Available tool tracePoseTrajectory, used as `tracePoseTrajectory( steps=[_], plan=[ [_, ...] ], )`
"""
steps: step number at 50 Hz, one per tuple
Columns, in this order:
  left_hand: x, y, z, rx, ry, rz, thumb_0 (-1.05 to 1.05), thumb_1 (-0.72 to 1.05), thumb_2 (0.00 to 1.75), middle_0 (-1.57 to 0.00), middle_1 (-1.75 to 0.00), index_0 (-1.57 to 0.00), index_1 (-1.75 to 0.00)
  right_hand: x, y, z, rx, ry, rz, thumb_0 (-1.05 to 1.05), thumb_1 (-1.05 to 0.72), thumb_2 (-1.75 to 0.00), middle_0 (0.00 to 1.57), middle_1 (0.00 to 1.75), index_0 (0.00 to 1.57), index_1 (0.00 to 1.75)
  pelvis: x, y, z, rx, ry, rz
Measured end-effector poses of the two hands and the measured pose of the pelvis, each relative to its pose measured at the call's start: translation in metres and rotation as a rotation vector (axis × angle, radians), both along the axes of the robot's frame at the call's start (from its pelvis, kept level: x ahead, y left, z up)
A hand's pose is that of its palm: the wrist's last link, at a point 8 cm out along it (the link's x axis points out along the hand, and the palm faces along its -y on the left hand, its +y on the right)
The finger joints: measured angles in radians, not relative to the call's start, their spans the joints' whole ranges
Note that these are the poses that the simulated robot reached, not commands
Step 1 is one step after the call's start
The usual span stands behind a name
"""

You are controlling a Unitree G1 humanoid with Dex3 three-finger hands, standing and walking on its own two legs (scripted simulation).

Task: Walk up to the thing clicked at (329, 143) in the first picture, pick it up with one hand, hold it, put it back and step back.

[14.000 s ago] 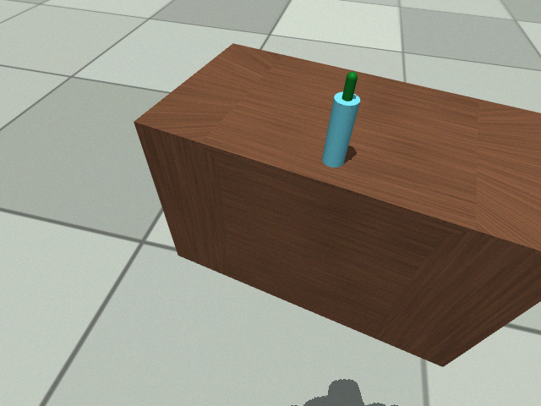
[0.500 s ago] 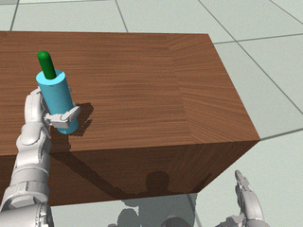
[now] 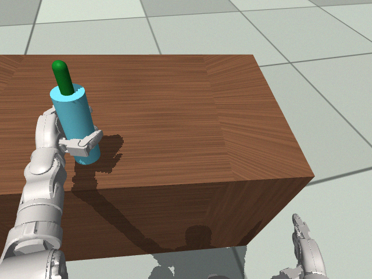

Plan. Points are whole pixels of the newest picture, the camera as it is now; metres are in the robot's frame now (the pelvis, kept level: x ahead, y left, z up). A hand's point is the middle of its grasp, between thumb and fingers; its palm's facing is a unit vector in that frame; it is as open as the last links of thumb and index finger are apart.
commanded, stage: lift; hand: left
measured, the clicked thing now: (75, 117) +0.43 +0.19 +0.14
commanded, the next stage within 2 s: hold in 1.02 s
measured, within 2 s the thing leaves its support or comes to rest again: neither
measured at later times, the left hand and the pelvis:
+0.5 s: hand (64, 121) +0.38 +0.19 +0.18, palm faces +0.12 -0.99 -0.06, open 8.6 cm; pelvis +0.00 +0.00 +0.02, yaw +1 degrees
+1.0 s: hand (50, 121) +0.34 +0.18 +0.22, palm faces +0.12 -0.99 -0.05, open 8.6 cm; pelvis +0.00 +0.00 +0.03, yaw +1 degrees
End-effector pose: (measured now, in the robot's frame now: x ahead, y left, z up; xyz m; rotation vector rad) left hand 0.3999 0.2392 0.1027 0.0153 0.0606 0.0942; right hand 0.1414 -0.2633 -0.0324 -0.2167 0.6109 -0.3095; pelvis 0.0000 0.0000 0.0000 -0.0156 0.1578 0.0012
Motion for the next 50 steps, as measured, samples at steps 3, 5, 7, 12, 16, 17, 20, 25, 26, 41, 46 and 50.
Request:
tracePoseTrajectory(
  steps=[3,5,7,12,16,17,20,25,26,41,46,50],
  plan=[
    [-0.005,-0.002,0.007,0.008,-0.012,0.000,-0.01,-0.28,1.21,-0.82,-1.19,-0.80,-1.18,0.002,0.000,0.004,-0.001,-0.019,-0.005,-0.01,0.54,-0.05,0.05,0.05,0.05,0.05,0.000,0.000,0.002,0.000,-0.013,0.000],
    [-0.009,-0.003,0.013,0.015,-0.022,0.000,-0.01,-0.28,1.21,-0.82,-1.20,-0.80,-1.18,0.004,0.000,0.006,0.000,-0.036,-0.008,-0.01,0.55,-0.05,0.05,0.05,0.05,0.05,0.001,0.000,0.003,-0.001,-0.020,0.000],
    [-0.013,-0.003,0.019,0.020,-0.032,0.002,-0.01,-0.28,1.21,-0.82,-1.20,-0.79,-1.18,0.005,0.001,0.008,0.004,-0.051,-0.009,-0.01,0.55,-0.05,0.05,0.05,0.05,0.05,0.002,0.000,0.004,-0.001,-0.030,0.000],
    [-0.024,-0.002,0.039,0.029,-0.056,0.016,-0.01,-0.27,1.21,-0.81,-1.20,-0.79,-1.19,0.008,0.006,0.009,0.024,-0.076,-0.006,-0.01,0.55,-0.05,0.05,0.05,0.05,0.05,0.004,0.001,0.007,-0.001,-0.055,0.001],
    [-0.033,0.000,0.056,0.036,-0.068,0.028,-0.01,-0.27,1.22,-0.81,-1.21,-0.79,-1.19,0.009,0.009,0.007,0.040,-0.080,-0.001,-0.01,0.56,-0.05,0.05,0.05,0.05,0.05,0.003,0.001,0.010,0.000,-0.080,0.004],
    [-0.035,0.000,0.060,0.040,-0.069,0.030,-0.01,-0.27,1.22,-0.81,-1.21,-0.79,-1.19,0.010,0.009,0.007,0.043,-0.081,0.002,-0.01,0.56,-0.05,0.05,0.05,0.05,0.05,0.003,0.001,0.011,0.001,-0.086,0.005],
    [-0.041,0.000,0.070,0.043,-0.073,0.028,-0.01,-0.28,1.22,-0.81,-1.20,-0.79,-1.19,0.010,0.012,0.005,0.052,-0.084,0.011,-0.01,0.56,-0.05,0.05,0.05,0.05,0.05,0.003,0.001,0.013,0.002,-0.101,0.007],
    [-0.051,-0.001,0.081,0.046,-0.059,0.026,-0.01,-0.28,1.22,-0.81,-1.20,-0.79,-1.19,0.011,0.014,0.002,0.061,-0.083,0.026,-0.01,0.56,-0.05,0.05,0.05,0.05,0.05,0.003,0.000,0.016,0.004,-0.122,0.011],
    [-0.053,-0.001,0.083,0.046,-0.057,0.024,-0.01,-0.28,1.22,-0.81,-1.20,-0.79,-1.19,0.011,0.014,0.002,0.062,-0.085,0.029,-0.01,0.56,-0.05,0.05,0.05,0.05,0.05,0.003,0.000,0.016,0.005,-0.127,0.012],
    [-0.079,-0.005,0.107,0.040,-0.059,0.026,-0.01,-0.27,1.22,-0.81,-1.20,-0.79,-1.19,0.016,0.016,0.003,0.055,-0.127,0.036,-0.01,0.55,-0.05,0.05,0.05,0.05,0.05,0.001,-0.001,0.023,0.008,-0.172,0.019],
    [-0.084,-0.003,0.114,0.042,-0.050,0.029,-0.01,-0.27,1.22,-0.81,-1.20,-0.79,-1.19,0.016,0.017,0.001,0.060,-0.128,0.039,-0.01,0.55,-0.05,0.05,0.05,0.05,0.05,0.000,0.000,0.025,0.009,-0.182,0.022],
    [-0.087,-0.003,0.118,0.041,-0.044,0.026,-0.01,-0.27,1.22,-0.81,-1.20,-0.79,-1.19,0.016,0.018,-0.001,0.063,-0.128,0.042,-0.01,0.54,-0.06,0.05,0.05,0.05,0.05,-0.001,0.000,0.027,0.010,-0.187,0.023]
  ],
)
